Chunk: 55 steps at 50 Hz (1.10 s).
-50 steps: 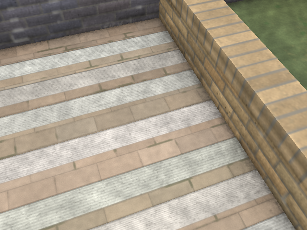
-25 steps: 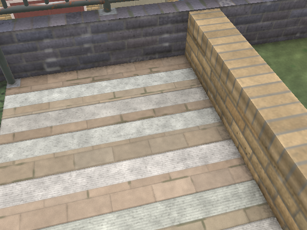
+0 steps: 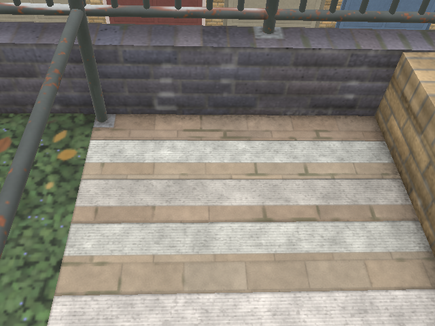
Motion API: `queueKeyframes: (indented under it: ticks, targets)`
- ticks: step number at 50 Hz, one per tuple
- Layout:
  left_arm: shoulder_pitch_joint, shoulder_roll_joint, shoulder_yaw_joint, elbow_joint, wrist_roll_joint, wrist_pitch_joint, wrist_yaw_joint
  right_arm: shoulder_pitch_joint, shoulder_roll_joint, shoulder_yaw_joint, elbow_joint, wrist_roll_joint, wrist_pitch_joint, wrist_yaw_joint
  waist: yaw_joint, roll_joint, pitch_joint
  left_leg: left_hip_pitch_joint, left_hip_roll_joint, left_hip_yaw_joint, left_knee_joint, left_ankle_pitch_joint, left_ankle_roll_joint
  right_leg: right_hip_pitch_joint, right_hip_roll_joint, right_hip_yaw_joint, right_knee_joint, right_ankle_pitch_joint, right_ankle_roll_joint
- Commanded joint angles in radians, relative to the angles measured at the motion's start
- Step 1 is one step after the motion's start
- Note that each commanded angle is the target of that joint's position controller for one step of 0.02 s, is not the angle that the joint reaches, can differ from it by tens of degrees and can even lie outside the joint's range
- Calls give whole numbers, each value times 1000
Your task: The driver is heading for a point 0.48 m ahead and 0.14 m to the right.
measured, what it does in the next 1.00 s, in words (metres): walks ahead, turning right: right foot, then left foot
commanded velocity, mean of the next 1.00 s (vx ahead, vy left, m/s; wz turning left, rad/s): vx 0.46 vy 0.00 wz -0.39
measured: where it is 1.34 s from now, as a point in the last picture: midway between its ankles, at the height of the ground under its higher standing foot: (219, 285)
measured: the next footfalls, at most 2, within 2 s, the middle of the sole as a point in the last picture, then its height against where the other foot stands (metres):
right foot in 0.22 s outside the picture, level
left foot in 0.56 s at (193, 254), level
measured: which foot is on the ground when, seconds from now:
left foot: down 0.00-0.18, up 0.20-0.54, down 0.56-1.00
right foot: up 0.00-0.20, down 0.22-0.56, up 0.58-0.90, down 0.92-1.00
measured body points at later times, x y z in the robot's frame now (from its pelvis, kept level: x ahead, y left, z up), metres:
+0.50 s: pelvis +0.42 +0.02 +0.00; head +0.46 +0.00 +0.44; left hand +0.47 +0.29 -0.13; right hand +0.65 -0.24 -0.03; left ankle +0.67 +0.13 -0.69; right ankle +0.32 +0.00 -0.73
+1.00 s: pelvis +0.61 +0.01 +0.00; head +0.62 +0.00 +0.45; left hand +0.84 +0.18 -0.11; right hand +0.61 -0.26 -0.13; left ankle +0.71 +0.08 -0.73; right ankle +0.56 -0.12 -0.74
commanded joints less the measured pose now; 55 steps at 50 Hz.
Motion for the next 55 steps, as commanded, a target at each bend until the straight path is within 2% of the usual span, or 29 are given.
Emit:
queueKeyframes:
  ticks: [1,4,7,9,10,11,12,13,14,15,17,18,19,22,25,27,28,29,30,31,32,34,36,40,44,47,48,50,55]
  targets:
    - [-125,65,9,-63,-5,-12,-12,25,-111,-21,-19,5,-33,-5,-8,89,130,-38,213,14,-236,663,-147,-57,33,-92,-125,102,-32]
    - [-132,40,-12,-82,0,-15,-14,-10,-101,-6,13,7,-33,-22,42,77,97,35,202,116,-217,1073,-173,43,96,-227,-301,120,-81]
    - [-15,110,4,-62,0,5,-10,-53,-182,-27,44,-1,-27,-67,148,183,-16,127,269,148,-32,1655,-201,286,162,-290,-381,77,-115]
    - [289,209,44,23,3,17,7,-176,-235,-42,16,-24,2,-99,322,178,-96,48,294,128,334,1775,-198,580,192,-278,-386,-4,-160]
    - [564,242,74,102,-5,21,19,-330,-261,-55,-27,-21,14,-102,481,132,-134,-105,249,98,780,1533,-169,784,103,-134,-484,20,-261]
    - [605,198,70,162,-30,13,35,-449,-146,-30,-39,-14,21,-77,472,-98,-47,-345,52,89,1268,346,-114,876,36,-47,-693,121,-310]
    - [439,176,59,160,-6,5,35,-487,24,25,-115,-31,2,-56,281,-227,107,-676,-26,-61,1547,-163,-85,790,76,105,-502,218,-298]
    - [333,202,54,102,14,-11,41,-296,49,40,-191,2,-17,-35,103,-201,-28,-894,-8,-250,1544,-175,-114,957,-40,476,-584,219,-428]
    - [279,177,56,61,23,-10,55,-230,-19,50,-195,-12,-47,-18,80,-99,-67,-918,33,-312,1439,-125,-85,912,-147,713,-816,-142,-454]
    - [183,140,52,32,33,-7,60,-237,-89,36,-166,-27,-56,-11,21,85,41,-890,77,-294,1326,-37,-86,746,-136,683,-902,-196,-409]
    - [90,192,52,1,23,-29,71,-267,-141,28,-156,-48,-24,-20,-53,202,96,-716,118,-259,1104,-8,-139,498,-90,527,-904,131,-346]
    - [109,183,48,7,19,-37,73,-285,-130,33,-150,-38,0,-28,-48,217,110,-622,150,-222,987,10,-160,386,-58,424,-906,287,-318]
    - [75,73,19,-35,-16,-78,68,-346,-130,15,-184,52,-35,-41,-40,224,112,-575,138,-261,841,40,-156,318,-18,428,-892,298,-295]
    - [183,125,34,26,-39,-64,97,-543,0,58,-236,12,-54,-50,90,75,26,-449,82,-151,356,361,-148,352,116,178,-780,450,-152]
    - [302,115,33,77,-31,-39,74,-543,-40,27,-274,25,-42,-49,136,-48,-74,-278,-7,-126,191,548,-143,449,114,193,-714,304,-85]
    - [276,81,31,72,-28,-25,66,-463,-92,-5,-272,15,-45,-50,61,-99,-96,-203,-25,-126,75,593,-96,547,119,212,-550,385,-36]
    - [197,82,35,17,-20,-15,74,-329,-110,-23,-235,8,-56,-43,-26,-144,-163,-80,45,-176,67,699,-58,550,125,209,-406,370,2]
    - [104,69,33,-60,-5,-20,86,-104,-167,-36,-165,-11,-63,-32,-115,-39,-317,178,242,-327,173,1103,9,428,157,151,-100,8,48]
    - [373,-5,12,-38,-14,-22,79,-100,-176,-32,-143,-24,-53,-8,15,282,-494,416,525,-711,229,1360,229,242,254,195,208,-680,97]
    - [449,54,12,-16,-29,-10,67,-134,-164,-43,-136,8,-37,3,22,279,-513,372,546,-857,161,992,273,166,180,239,295,-622,106]
    - [333,86,25,-31,-43,7,67,-237,-101,-33,-154,21,-23,4,17,188,-360,238,480,-755,118,706,240,106,135,199,328,-565,125]
    - [143,99,46,-88,-20,36,86,-321,-34,1,-145,24,-2,1,40,20,-134,-123,384,-591,28,505,167,140,71,104,226,-476,125]
    - [124,47,43,-119,-3,52,94,-378,-53,-2,-124,4,3,1,91,76,-69,-353,290,-474,-27,456,125,288,40,58,-6,-441,107]
    - [96,-7,30,-127,6,50,108,-325,-103,-20,-70,10,11,-10,69,166,-176,-317,263,-376,-8,542,134,463,41,29,-359,-350,110]
    - [50,50,37,-120,7,55,107,-321,-112,-15,-58,14,35,-11,63,196,-115,-381,235,-388,-50,-4,81,571,58,-4,-583,-177,82]
    - [6,119,42,-162,45,43,103,-212,-89,1,-36,6,20,-25,26,88,-57,-465,176,-365,-48,-202,-32,632,-49,98,-668,-152,22]
    - [7,129,49,-147,39,37,99,-213,-107,-8,-37,11,16,-28,14,14,-28,-415,129,-292,-20,-144,-60,536,-26,87,-663,-263,10]
    - [7,72,33,-140,35,20,92,-234,-102,-9,-41,13,17,-35,20,-12,-13,-336,121,-266,44,-42,-64,460,-11,75,-685,-273,29]
    - [15,72,31,-143,19,-6,89,-209,-80,-8,-34,11,23,-37,4,-25,-38,-256,107,-229,127,186,-47,462,-5,75,-654,-89,45]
